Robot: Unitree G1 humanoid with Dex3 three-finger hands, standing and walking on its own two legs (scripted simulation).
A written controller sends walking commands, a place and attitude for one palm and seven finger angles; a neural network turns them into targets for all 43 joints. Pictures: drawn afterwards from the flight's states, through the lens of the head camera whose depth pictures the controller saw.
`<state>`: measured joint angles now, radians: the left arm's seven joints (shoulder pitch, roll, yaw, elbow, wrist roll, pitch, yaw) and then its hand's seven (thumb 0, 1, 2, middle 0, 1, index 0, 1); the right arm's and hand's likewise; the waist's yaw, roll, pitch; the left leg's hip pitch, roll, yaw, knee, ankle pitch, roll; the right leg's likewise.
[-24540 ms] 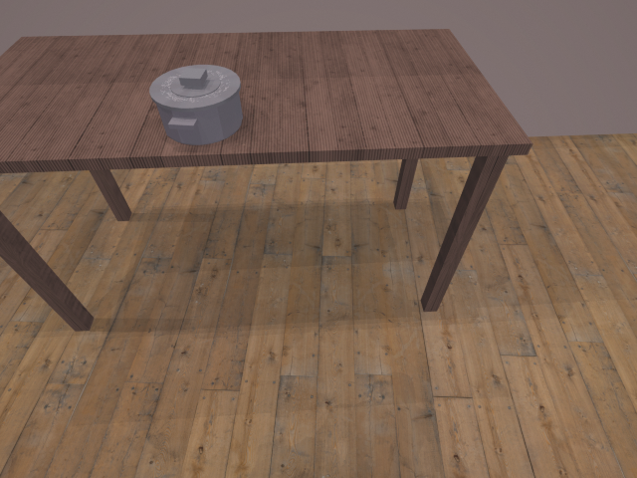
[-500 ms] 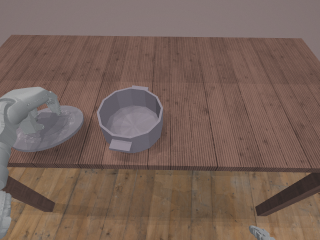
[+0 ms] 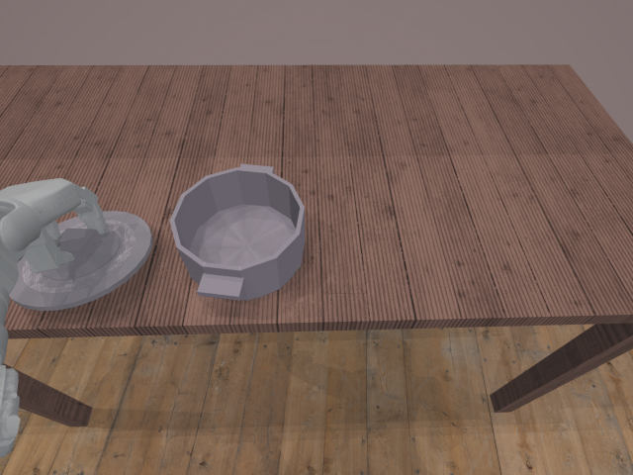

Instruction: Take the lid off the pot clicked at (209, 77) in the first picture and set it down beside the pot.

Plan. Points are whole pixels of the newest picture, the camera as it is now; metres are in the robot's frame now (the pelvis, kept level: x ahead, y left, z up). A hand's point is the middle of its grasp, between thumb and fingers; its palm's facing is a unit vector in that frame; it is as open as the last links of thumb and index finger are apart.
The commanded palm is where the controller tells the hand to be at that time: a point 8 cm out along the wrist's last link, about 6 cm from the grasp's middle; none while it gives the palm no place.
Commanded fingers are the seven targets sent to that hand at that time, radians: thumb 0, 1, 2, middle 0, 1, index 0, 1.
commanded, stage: lower the lid onto the table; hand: left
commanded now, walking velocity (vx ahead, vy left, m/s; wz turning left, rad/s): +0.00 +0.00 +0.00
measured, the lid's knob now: (75, 243) +0.41 +0.33 +0.03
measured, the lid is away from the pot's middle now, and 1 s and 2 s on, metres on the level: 0.23 0.24 0.24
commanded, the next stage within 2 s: open the fingers wide in 0.16 s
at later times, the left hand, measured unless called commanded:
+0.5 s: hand (49, 255) +0.38 +0.34 +0.05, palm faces -0.45 -0.11 -0.88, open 8.2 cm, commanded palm +0.40 +0.35 +0.11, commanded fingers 0.00 0.34 0.98 -0.72 -0.93 -0.69 -0.87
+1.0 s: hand (49, 251) +0.39 +0.35 +0.05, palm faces -0.44 -0.11 -0.89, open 9.2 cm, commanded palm +0.40 +0.35 +0.11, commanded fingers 0.00 0.02 0.65 -0.37 -0.88 -0.37 -0.88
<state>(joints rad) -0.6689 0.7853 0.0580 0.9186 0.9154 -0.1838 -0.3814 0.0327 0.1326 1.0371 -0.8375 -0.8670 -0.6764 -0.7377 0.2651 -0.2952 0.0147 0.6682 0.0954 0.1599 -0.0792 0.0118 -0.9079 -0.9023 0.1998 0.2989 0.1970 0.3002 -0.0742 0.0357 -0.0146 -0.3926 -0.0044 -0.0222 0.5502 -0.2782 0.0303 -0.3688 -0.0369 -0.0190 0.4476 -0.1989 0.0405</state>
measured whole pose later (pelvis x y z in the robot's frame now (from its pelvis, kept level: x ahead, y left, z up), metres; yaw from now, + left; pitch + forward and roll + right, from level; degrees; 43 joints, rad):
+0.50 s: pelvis -0.01 +0.01 -0.01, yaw -1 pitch +9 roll -2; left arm -0.68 0.80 0.07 0.93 0.93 -0.24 -0.35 0.04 0.15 1.04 -0.84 -0.91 -0.63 -0.76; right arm 0.27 -0.28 0.01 0.66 0.09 0.18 -0.09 0.01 -0.91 -0.90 0.20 0.30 0.20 0.30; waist -0.06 0.02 -0.04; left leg -0.52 0.00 -0.02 0.66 -0.31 0.04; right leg -0.49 -0.03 -0.01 0.54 -0.22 0.03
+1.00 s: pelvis -0.01 +0.02 -0.01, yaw -1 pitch +10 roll -2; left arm -0.65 0.79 0.08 0.90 0.93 -0.22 -0.33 0.01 0.13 0.76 -0.51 -0.91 -0.50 -0.88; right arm 0.27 -0.27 0.02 0.64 0.09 0.19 -0.08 0.01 -0.91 -0.90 0.20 0.30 0.20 0.30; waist -0.07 0.02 -0.04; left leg -0.50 -0.01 -0.01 0.65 -0.31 0.05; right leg -0.47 -0.04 0.00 0.53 -0.22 0.03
